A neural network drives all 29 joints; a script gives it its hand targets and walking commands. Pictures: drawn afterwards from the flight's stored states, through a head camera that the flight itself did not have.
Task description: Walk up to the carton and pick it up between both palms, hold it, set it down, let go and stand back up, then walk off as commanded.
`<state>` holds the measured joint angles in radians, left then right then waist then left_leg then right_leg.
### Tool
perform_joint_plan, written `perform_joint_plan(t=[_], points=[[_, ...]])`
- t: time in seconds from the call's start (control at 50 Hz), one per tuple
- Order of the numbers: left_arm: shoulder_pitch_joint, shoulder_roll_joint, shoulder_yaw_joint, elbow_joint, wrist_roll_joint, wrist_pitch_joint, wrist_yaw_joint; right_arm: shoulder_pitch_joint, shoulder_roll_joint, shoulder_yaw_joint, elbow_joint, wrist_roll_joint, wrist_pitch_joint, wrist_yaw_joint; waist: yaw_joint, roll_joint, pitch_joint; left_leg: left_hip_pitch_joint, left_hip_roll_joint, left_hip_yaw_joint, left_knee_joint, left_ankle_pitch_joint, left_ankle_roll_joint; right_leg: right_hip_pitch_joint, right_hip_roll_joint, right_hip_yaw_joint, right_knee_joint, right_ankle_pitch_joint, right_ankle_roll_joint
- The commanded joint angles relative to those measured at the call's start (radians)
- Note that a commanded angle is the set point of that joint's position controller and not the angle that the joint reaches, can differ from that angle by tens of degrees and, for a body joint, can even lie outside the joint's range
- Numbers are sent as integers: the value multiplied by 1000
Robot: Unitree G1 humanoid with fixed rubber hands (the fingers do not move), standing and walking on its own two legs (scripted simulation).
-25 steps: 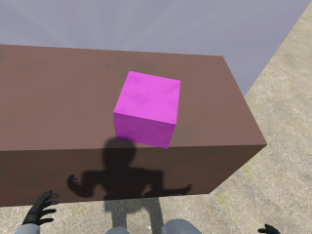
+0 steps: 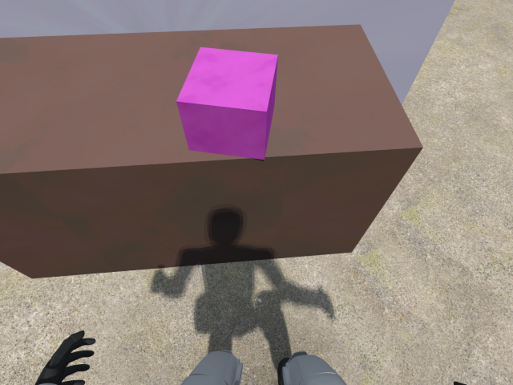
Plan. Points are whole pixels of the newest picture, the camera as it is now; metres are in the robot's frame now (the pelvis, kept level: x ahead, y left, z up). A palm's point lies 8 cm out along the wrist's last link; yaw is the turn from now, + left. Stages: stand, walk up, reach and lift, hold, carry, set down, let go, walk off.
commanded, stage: walk off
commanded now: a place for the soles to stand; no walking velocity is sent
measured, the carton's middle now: (232, 103) +0.69 +0.05 -0.03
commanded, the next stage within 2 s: stand in 1.02 s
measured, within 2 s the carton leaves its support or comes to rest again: neither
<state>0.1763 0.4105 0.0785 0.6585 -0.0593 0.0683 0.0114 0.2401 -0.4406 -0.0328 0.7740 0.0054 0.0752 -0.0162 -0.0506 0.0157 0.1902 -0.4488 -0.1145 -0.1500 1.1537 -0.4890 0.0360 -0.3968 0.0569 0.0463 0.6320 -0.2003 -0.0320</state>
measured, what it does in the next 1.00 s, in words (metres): walks backwards: left foot, then right foot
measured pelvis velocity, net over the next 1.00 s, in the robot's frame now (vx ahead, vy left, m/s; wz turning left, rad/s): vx -0.14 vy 0.05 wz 0.00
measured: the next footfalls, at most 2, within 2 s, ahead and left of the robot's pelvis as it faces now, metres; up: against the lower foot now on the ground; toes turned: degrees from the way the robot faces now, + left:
left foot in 0.10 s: +0.00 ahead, +0.09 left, +0.00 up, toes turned -5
right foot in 0.56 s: -0.16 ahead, -0.10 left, +0.00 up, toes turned +5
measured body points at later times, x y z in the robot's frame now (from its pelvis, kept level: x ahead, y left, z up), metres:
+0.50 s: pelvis -0.14 +0.03 +0.01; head -0.10 +0.07 +0.45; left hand -0.06 +0.35 -0.13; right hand -0.03 -0.29 -0.06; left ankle -0.04 +0.09 -0.72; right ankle -0.19 -0.12 -0.69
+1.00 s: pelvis -0.14 +0.05 +0.01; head -0.11 +0.10 +0.46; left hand +0.00 +0.36 -0.11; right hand -0.13 -0.27 -0.07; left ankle -0.13 +0.12 -0.72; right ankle -0.12 -0.13 -0.66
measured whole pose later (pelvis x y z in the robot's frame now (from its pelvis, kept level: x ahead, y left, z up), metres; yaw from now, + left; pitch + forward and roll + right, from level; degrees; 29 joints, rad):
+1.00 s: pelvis -0.14 +0.05 +0.01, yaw +0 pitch -1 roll -4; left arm 0.17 0.42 0.06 0.77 -0.06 0.03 0.01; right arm 0.36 -0.38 -0.05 0.89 0.01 -0.05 0.00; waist -0.04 -0.04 0.08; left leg -0.29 -0.06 -0.10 0.62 -0.30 0.07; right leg -0.45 0.03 0.10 0.94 -0.42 -0.01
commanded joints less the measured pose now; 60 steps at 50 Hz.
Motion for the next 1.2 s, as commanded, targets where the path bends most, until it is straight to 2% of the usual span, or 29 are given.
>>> perform_joint_plan(t=[0.0,0.04,0.06,0.08,0.1,0.12,0.16,0.2,0.26,0.32,0.42,0.48,0.52,0.54,0.56,0.58,0.62,0.68,0.74,0.76,0.78,0.8,0.82,0.86,0.92,0.96,1.08,1.12,1.18], points=[[10,202,55,-71,85,-16,6,143,-163,-69,-50,-5,-40,-1,68,-250,-297,70,52,105,-373,-71,-6,298,-270,251,-218,58,-156],[-32,206,52,-58,75,-3,3,210,-159,-72,-21,-9,-46,3,26,-244,-294,213,58,141,-613,65,20,212,-251,198,-167,78,-120],[-20,200,50,-39,66,6,8,227,-158,-77,-11,-21,-49,6,12,-176,-282,290,78,89,-712,118,32,118,-237,168,-80,61,-89],[-4,153,43,-24,57,8,13,178,-182,-77,-27,-42,-52,6,15,1,-244,293,174,-105,-793,155,60,-7,-128,91,66,-152,-46],[-31,122,46,-46,53,4,16,106,-279,-88,-68,-65,-61,3,24,156,-196,220,430,-502,-806,403,148,-188,56,84,317,-415,26],[-98,205,76,-67,70,6,33,70,-319,-95,-93,-58,-59,3,-4,136,-196,67,490,-597,-840,445,203,-90,80,187,514,-456,18],[-52,204,67,-20,56,11,33,-33,-237,-68,-128,-57,-69,-11,52,-16,-104,50,351,-365,-782,453,125,-109,82,239,638,-334,3],[40,203,54,15,53,-1,30,-80,-214,-66,-138,-57,-64,-5,65,72,-107,134,265,-211,-754,457,79,-142,91,188,660,-278,18],[43,222,53,24,73,-18,23,-26,-197,-76,-133,-53,-72,9,33,142,-158,186,217,-235,-841,-36,46,-117,51,110,576,-235,39],[49,219,52,19,84,-27,13,-29,-205,-88,-130,-58,-70,17,27,190,-105,117,231,-287,-922,-311,42,-40,-1,51,379,-271,58],[107,200,57,78,87,-45,-1,-33,-215,-98,-110,-61,-60,28,29,213,-117,124,275,-265,-951,-259,99,157,-44,-26,91,-432,37],[233,167,57,118,81,-53,-2,-94,-211,-94,-113,-55,-58,30,95,165,-146,21,252,-189,-938,-200,63,390,-34,-83,-132,-304,-10],[315,191,76,151,89,-62,0,-114,-193,-97,-93,-50,-50,24,154,-47,-124,-125,119,-72,-686,-231,-20,469,-73,108,-290,-442,-61],[289,249,85,133,92,-71,-1,-105,-160,-94,-86,-41,-52,20,149,-224,-94,-167,-7,44,-332,-150,-49,349,-264,425,-430,-655,-117],[148,281,87,91,103,-72,2,-122,-183,-107,-69,-34,-60,16,102,-177,36,-155,-7,12,-148,23,-54,96,-384,538,-529,-668,-165],[77,278,86,55,106,-83,13,-94,-190,-107,-44,-28,-65,19,73,-96,96,-87,24,-33,-83,97,-49,6,-368,506,-533,-614,-158],[36,248,82,51,98,-100,15,-15,-178,-104,-7,-22,-79,32,40,-123,59,-12,28,-7,-31,156,-44,46,-301,398,-463,-388,-171],[49,251,79,34,108,-87,-8,27,-176,-92,13,-17,-94,42,50,-211,-47,26,67,81,-300,38,-47,225,-241,279,-376,-351,-157],[71,229,60,49,108,-84,-20,98,-119,-74,22,-13,-122,31,25,-186,-194,240,71,131,-745,141,-18,321,-196,148,-133,62,-117],[95,201,46,62,95,-77,-16,180,-130,-85,48,-24,-132,16,-7,-81,-256,413,81,82,-864,202,-16,272,-164,101,99,223,-91],[125,151,25,85,77,-79,-12,219,-160,-98,47,-40,-149,0,-40,2,-303,578,160,-97,-876,275,9,121,-126,95,282,240,-48],[117,88,9,53,70,-82,-10,189,-253,-110,30,-51,-157,-9,2,216,-285,635,387,-491,-832,585,78,-149,12,63,383,-248,19],[90,180,47,40,91,-70,-1,214,-297,-113,43,-31,-151,5,7,64,-307,532,474,-637,-819,485,166,-136,-7,122,410,-410,19],[81,217,35,70,77,-67,-9,161,-261,-98,39,-32,-160,-5,45,-13,-208,408,385,-460,-811,351,109,-142,-63,128,402,-337,-1],[75,173,25,109,82,-66,-16,118,-205,-78,47,-39,-164,-11,44,106,-133,379,282,-266,-784,507,87,-185,-93,71,331,-172,13],[35,175,22,117,76,-67,-6,138,-181,-71,43,-39,-161,-10,31,99,-195,415,261,-222,-742,722,30,-142,-88,72,300,-147,22],[-17,156,20,96,65,-58,11,113,-190,-62,33,-51,-139,-13,18,132,-199,350,272,-177,-696,899,63,-95,-83,23,198,-137,13],[-10,156,24,96,67,-62,11,109,-199,-65,25,-51,-136,-10,16,110,-227,332,290,-187,-671,860,93,-48,-77,16,170,-157,13],[5,161,30,99,70,-67,5,34,-218,-66,1,-50,-123,-1,31,114,-211,178,301,-203,-704,507,144,97,-66,9,91,-192,18]])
